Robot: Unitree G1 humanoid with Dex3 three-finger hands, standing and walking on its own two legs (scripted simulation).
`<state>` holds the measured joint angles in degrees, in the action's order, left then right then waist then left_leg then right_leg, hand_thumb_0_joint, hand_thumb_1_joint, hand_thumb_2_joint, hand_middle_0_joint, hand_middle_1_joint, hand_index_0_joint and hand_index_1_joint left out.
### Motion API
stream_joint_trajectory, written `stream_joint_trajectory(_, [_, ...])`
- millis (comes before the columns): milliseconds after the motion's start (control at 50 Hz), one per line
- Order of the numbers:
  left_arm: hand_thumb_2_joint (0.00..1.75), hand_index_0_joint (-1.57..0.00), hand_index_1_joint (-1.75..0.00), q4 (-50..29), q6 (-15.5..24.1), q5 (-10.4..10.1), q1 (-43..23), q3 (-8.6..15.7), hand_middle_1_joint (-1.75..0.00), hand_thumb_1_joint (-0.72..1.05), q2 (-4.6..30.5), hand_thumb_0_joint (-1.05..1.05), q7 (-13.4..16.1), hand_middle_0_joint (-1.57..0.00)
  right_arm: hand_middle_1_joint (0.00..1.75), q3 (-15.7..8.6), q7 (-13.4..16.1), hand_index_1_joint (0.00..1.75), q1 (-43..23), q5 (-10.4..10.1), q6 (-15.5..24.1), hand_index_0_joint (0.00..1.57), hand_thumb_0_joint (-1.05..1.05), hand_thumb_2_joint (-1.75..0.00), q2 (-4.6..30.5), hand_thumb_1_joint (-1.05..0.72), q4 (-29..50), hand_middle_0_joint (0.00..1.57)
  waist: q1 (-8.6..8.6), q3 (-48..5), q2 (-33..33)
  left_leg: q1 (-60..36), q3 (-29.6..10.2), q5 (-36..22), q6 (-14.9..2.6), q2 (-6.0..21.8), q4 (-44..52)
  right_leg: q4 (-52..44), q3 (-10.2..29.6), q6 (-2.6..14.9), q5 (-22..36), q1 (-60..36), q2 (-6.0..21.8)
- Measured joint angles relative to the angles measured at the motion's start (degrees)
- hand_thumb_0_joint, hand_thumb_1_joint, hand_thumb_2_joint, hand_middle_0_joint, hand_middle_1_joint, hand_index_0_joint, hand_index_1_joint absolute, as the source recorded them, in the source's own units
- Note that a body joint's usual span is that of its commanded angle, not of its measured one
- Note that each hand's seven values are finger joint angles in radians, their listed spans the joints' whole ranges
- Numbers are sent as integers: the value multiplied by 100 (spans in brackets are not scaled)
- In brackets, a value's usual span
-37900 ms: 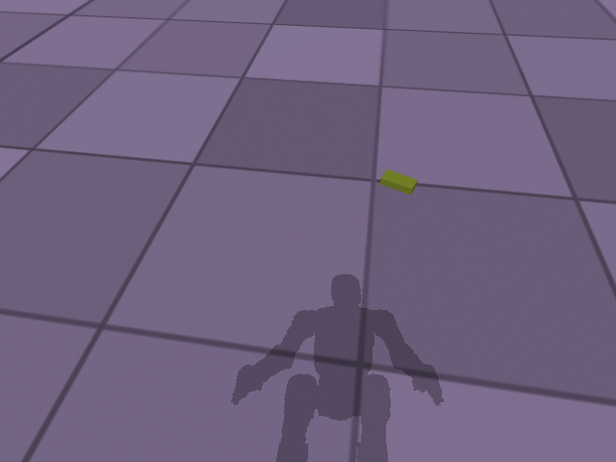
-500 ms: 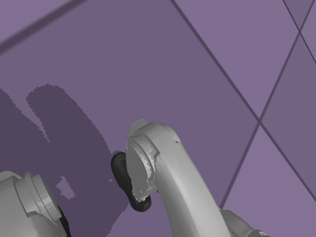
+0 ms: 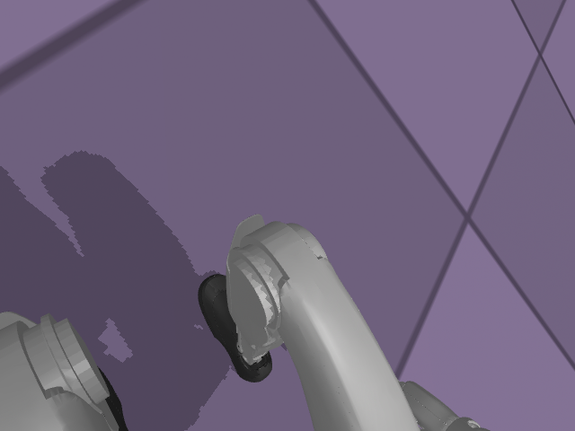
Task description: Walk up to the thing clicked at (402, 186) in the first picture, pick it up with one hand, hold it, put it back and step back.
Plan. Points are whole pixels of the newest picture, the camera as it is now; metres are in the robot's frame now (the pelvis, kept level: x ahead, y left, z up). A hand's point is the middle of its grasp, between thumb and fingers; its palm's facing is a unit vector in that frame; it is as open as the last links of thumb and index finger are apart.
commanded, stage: withdraw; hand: left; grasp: from above
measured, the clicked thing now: out of the picture +0.47 +0.32 -0.30
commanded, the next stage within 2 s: home in 0.90 s
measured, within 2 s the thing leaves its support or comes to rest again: neither
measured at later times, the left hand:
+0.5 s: hand out of the picture +0.48 +0.34 -0.16, palm faces -0.31 -0.10 -0.95, open 14.0 cm
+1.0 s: hand out of the picture +0.43 +0.32 -0.13, palm faces -0.49 -0.10 -0.86, open 13.8 cm
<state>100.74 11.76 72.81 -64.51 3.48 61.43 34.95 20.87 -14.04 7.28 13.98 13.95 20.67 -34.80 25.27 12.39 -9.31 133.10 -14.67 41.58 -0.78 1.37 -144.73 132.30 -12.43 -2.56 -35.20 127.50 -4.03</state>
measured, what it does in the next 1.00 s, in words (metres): stands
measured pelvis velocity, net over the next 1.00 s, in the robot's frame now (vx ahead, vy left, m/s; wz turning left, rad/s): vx -0.01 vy -0.02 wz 0.15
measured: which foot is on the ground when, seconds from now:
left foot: down 0.00-1.00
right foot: down 0.00-1.00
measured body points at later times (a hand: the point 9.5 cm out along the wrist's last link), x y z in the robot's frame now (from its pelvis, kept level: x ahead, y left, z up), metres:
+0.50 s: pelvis +0.01 +0.00 +0.02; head +0.25 +0.12 +0.38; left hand +0.49 +0.34 -0.10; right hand +0.07 -0.26 -0.06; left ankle +0.06 +0.12 -0.28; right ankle +0.13 -0.11 -0.28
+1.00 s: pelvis -0.01 -0.02 +0.03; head +0.22 +0.09 +0.41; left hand +0.45 +0.33 -0.08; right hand +0.09 -0.29 -0.06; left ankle +0.06 +0.12 -0.28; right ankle +0.13 -0.11 -0.28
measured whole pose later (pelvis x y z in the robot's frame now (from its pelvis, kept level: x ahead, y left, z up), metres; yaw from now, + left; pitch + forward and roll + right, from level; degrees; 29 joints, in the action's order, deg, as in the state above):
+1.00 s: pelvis -0.01 -0.02 +0.03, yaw +9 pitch +33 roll -7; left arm 86.4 11.6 70.0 -61.1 -2.9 42.8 17.2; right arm 7.6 -6.1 10.2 7.1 2.5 18.7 -38.4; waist 16.5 -2.0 -1.2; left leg 130.9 -6.8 37.0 0.2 -0.3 -134.5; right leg 129.2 -6.0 -0.2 -34.8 127.9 -0.9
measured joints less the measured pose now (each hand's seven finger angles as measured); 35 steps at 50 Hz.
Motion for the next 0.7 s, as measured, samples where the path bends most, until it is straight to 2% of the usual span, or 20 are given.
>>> stream_joint_trajectory(120, [98, -9, -100, -42, -11, -18, 16, 14, -101, -48, 1, 0, 17, -9, 30, 16, -1, 30, -12, 0, -4, 20, 0, -90, -6, -89, -7, 20, -5, 10, -3, -6, -12, 14, 6, 6, 2, -6, -9, 3, -3, 0, -5])
stream_joint_trajectory(220, [98, -9, -99, -325, -50, 30, 54, 203, -100, -48, -46, 0, -26, -9, 30, -56, -21, 30, 54, 4, 2, 20, 0, -90, -18, -90, -19, 20, -54, -29, 24, 8, -6, 7, 29, -4, 14, -2, -6, 26, -6, 20, 8])
stream_joint_trajectory(280, [98, -10, -98, -587, -171, -10, 126, 338, -99, -48, -138, 0, -77, -10, 30, -193, -68, 30, 148, -12, -11, 20, 0, -90, -41, -90, -39, 20, -106, -124, 94, 28, 4, 10, 49, -14, 29, 6, 1, 47, -21, 50, 23])
stream_joint_trajectory(340, [98, -10, -97, -1091, -367, -160, 279, 262, -98, -49, -409, 0, -213, -10, 30, -397, -123, 30, 294, -93, -55, 20, 0, -90, -71, -90, -88, 20, -243, -341, 239, 52, 50, 25, 63, -16, 91, -11, 35, 76, -53, 99, 41])
stream_joint_trajectory(420, [98, -10, -97, -1840, -636, -389, 555, 74, -98, -49, -938, 0, -570, -10, 30, -715, -200, 30, 419, -289, -189, 20, 0, -90, -136, -90, -236, 20, -480, -826, 528, 97, 167, 33, 61, -25, 251, -79, 125, 105, -115, 171, 80])
stream_joint_trajectory(520, [99, -9, -97, -2348, -1001, -674, 749, -262, -97, -49, -1537, 0, -1166, -10, 30, -1106, -229, 30, 384, -555, -490, 20, 0, -90, -191, -90, -332, 20, -739, -1363, 854, 5, 400, -3, 32, -39, 508, -176, 312, 126, -175, 132, 140])
stream_joint_trajectory(600, [99, -9, -97, -2658, -1132, -807, 837, -497, -97, -49, -1922, 0, -1695, -10, 30, -1353, -109, 30, 277, -739, -816, 20, 1, -90, -246, -90, -306, 20, -935, -1610, 1036, -216, 594, -84, 15, -52, 821, -349, 475, 145, -176, -36, 186])
stream_joint_trajectory(700, [99, -11, -96, -2584, -1071, -899, 761, -681, -96, -48, -2208, 0, -2211, -12, 30, -1479, 173, 30, 175, -853, -1125, 20, 0, -90, -258, -90, -181, 20, -1073, -1743, 1140, -486, 756, -247, 22, -92, 1206, -588, 614, 185, -107, -256, 249])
